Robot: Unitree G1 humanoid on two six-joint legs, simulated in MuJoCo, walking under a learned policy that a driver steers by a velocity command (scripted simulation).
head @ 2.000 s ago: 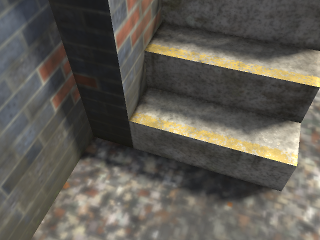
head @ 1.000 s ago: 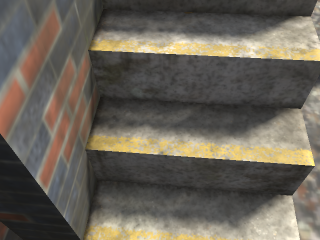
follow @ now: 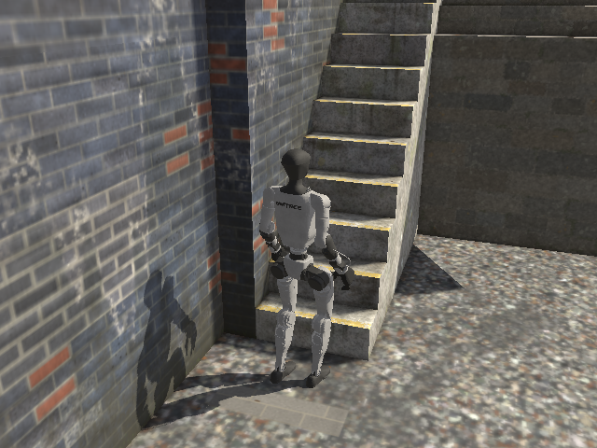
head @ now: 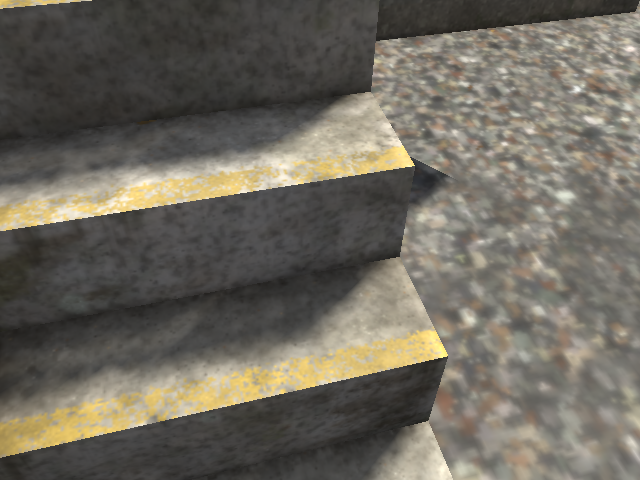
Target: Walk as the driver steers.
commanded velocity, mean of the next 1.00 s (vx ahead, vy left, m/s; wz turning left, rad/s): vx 0.48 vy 0.00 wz -0.01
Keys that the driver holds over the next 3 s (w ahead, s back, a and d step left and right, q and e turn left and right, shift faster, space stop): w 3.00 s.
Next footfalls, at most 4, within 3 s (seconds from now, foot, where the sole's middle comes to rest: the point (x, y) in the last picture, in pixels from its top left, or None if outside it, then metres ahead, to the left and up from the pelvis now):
none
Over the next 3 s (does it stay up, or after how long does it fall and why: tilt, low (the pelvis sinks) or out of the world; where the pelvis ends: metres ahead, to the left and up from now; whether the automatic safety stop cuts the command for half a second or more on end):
stays up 0.02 0.05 0.01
